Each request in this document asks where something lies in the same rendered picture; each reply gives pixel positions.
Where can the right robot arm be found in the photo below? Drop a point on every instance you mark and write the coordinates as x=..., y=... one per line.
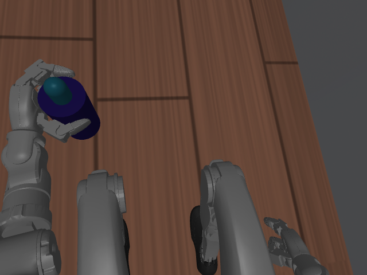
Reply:
x=306, y=264

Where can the right robot hand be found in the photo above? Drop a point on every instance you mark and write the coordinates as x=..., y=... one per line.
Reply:
x=284, y=250

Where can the left robot arm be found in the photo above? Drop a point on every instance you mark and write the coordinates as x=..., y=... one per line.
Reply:
x=27, y=244

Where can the right robot foot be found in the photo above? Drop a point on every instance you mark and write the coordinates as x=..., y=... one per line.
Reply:
x=205, y=268

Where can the bottle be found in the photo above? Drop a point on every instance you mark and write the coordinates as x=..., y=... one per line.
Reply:
x=65, y=100

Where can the left robot hand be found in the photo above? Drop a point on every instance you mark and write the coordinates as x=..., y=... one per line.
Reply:
x=24, y=110

